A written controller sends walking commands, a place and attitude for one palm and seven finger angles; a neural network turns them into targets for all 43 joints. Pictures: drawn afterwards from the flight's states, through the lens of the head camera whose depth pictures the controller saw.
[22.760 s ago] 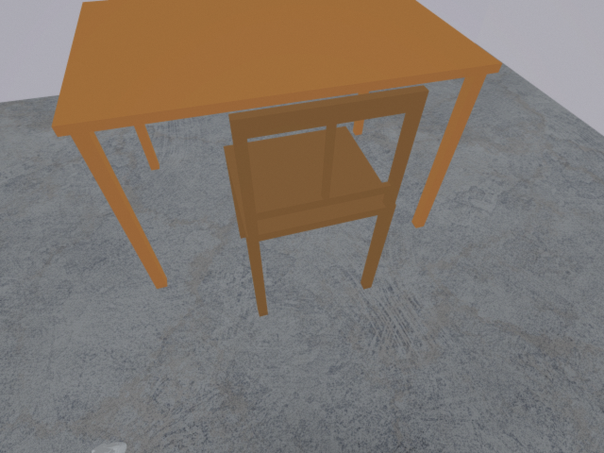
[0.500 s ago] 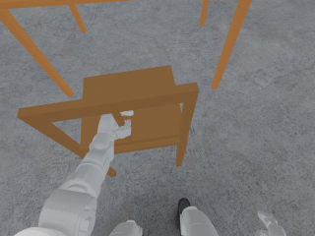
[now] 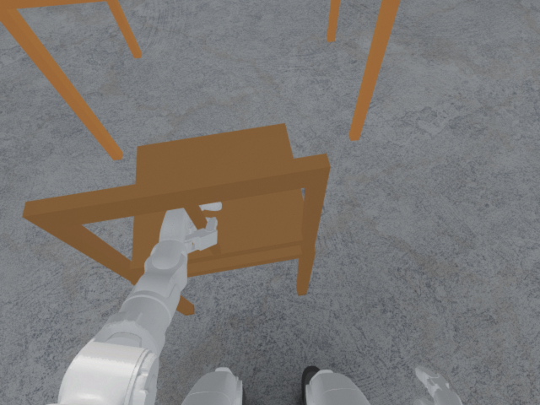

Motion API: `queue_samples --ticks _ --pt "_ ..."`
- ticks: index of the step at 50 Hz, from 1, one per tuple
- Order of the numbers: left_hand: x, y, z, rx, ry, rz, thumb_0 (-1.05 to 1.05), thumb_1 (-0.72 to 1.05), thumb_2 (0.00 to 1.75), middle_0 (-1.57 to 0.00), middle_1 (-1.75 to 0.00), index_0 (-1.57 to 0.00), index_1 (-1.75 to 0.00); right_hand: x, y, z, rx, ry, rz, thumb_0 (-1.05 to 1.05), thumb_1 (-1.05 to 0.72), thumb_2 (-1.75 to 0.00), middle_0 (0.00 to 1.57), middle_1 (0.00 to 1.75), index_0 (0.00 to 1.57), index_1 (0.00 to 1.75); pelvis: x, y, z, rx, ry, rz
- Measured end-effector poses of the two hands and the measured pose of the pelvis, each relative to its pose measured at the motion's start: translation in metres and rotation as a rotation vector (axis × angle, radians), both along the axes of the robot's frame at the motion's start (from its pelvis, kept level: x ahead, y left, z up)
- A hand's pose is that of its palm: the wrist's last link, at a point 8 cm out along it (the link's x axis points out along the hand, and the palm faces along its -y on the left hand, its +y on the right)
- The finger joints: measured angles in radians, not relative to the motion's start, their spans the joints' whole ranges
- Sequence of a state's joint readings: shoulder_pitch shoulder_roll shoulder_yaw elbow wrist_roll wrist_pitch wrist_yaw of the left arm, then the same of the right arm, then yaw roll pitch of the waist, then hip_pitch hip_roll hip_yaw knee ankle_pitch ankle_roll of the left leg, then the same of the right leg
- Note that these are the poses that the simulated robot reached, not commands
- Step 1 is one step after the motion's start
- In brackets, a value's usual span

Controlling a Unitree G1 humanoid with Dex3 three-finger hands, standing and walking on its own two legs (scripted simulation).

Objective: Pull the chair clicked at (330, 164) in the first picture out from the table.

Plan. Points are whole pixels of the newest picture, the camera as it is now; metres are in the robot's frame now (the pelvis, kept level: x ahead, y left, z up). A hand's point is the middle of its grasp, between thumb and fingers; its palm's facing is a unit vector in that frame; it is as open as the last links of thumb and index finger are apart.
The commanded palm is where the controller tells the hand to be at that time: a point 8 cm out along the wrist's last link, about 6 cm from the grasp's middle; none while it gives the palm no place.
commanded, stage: stop walking, hand still on the chair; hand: left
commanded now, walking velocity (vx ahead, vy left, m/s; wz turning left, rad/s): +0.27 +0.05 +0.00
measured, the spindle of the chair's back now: (204, 229) +0.40 +0.12 -0.10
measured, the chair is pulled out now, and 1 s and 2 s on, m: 0.49 0.55 0.55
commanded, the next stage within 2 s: open the thumb and straighten the fingers in 0.80 s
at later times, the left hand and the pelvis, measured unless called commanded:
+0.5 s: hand (207, 272) +0.31 +0.10 -0.05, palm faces -0.09 -0.99 -0.15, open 5.1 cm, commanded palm +0.30 +0.15 -0.05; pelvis +0.02 +0.01 +0.00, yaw -1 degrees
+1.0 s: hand (205, 271) +0.31 +0.10 -0.05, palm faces -0.11 -0.99 -0.10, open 5.2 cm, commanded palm +0.29 +0.16 -0.04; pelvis +0.02 +0.02 +0.00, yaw +0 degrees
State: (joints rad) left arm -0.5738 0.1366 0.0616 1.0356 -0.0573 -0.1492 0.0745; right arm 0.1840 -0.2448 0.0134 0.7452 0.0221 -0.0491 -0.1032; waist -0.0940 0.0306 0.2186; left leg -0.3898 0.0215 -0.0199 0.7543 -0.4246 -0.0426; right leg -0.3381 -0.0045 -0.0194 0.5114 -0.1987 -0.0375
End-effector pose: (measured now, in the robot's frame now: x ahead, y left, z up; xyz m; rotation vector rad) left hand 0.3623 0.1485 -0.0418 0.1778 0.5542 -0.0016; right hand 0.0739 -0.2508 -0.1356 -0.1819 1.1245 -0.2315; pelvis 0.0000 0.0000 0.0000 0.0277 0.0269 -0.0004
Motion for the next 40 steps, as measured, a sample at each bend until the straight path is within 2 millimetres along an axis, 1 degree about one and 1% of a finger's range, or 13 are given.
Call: queue_samples --ticks 4,7,9,12,17,20,24,31,35,40 --pt "-0.015 0.000 0.000 -0.009 -0.027 -0.031 0.03 0.73 0.80 -0.25 -1.17 -0.49 -1.45 -0.007 -0.010 0.006 -0.077 -0.045 -0.007 0.00 -0.91 -0.90 0.20 0.30 0.20 0.30 -0.012 0.012 -0.008 -0.023 -0.020 0.015" --pt "-0.029 0.001 0.004 -0.029 -0.037 -0.041 0.03 0.75 0.81 -0.22 -1.17 -0.49 -1.45 -0.010 -0.007 0.013 -0.088 -0.047 -0.001 0.00 -0.91 -0.90 0.20 0.30 0.20 0.30 -0.017 0.015 -0.006 -0.009 -0.040 0.003" --pt "-0.039 0.002 0.005 -0.034 -0.026 -0.047 0.03 0.76 0.80 -0.20 -1.16 -0.49 -1.45 -0.010 -0.002 0.017 -0.078 -0.051 0.012 0.00 -0.91 -0.90 0.20 0.30 0.20 0.30 -0.016 0.016 -0.004 -0.013 -0.040 0.001" --pt "-0.052 0.003 0.005 -0.036 -0.016 -0.053 0.04 0.76 0.80 -0.20 -1.16 -0.49 -1.45 -0.006 0.009 0.015 -0.041 -0.060 0.031 0.00 -0.91 -0.90 0.20 0.30 0.20 0.30 -0.012 0.014 -0.002 -0.021 -0.042 0.003" --pt "-0.065 0.003 0.005 -0.028 -0.011 -0.043 0.04 0.74 0.82 -0.22 -1.16 -0.50 -1.45 0.009 0.023 0.012 0.014 -0.093 0.037 0.01 -0.91 -0.90 0.20 0.30 0.20 0.30 0.002 0.009 -0.002 -0.022 -0.050 -0.004" --pt "-0.068 0.003 0.006 -0.026 -0.007 -0.036 0.04 0.74 0.82 -0.23 -1.16 -0.50 -1.45 0.021 0.027 0.012 0.028 -0.122 0.030 0.01 -0.91 -0.90 0.20 0.30 0.20 0.30 0.011 0.008 0.000 -0.024 -0.043 -0.009" --pt "-0.068 0.004 0.006 -0.022 -0.007 -0.040 0.04 0.73 0.83 -0.24 -1.16 -0.50 -1.45 0.038 0.026 0.015 0.021 -0.151 0.031 0.01 -0.91 -0.90 0.20 0.30 0.21 0.30 0.019 0.008 0.001 -0.023 -0.037 -0.011" --pt "-0.068 0.004 0.006 -0.021 -0.011 -0.058 0.04 0.73 0.83 -0.24 -1.17 -0.49 -1.45 0.061 0.017 0.027 -0.023 -0.198 0.036 0.01 -0.91 -0.90 0.20 0.30 0.21 0.30 0.022 0.011 0.001 -0.020 -0.037 -0.012" --pt "-0.067 0.004 0.006 -0.024 -0.011 -0.065 0.04 0.73 0.83 -0.23 -1.18 -0.49 -1.45 0.067 0.013 0.035 -0.048 -0.221 0.032 0.01 -0.91 -0.90 0.20 0.30 0.20 0.30 0.021 0.012 0.002 -0.020 -0.039 -0.014" --pt "-0.067 0.005 0.005 -0.028 -0.010 -0.069 0.04 0.74 0.82 -0.22 -1.18 -0.49 -1.45 0.063 0.013 0.040 -0.061 -0.223 0.024 0.00 -0.91 -0.90 0.20 0.30 0.20 0.30 0.019 0.014 0.003 -0.021 -0.037 -0.018"
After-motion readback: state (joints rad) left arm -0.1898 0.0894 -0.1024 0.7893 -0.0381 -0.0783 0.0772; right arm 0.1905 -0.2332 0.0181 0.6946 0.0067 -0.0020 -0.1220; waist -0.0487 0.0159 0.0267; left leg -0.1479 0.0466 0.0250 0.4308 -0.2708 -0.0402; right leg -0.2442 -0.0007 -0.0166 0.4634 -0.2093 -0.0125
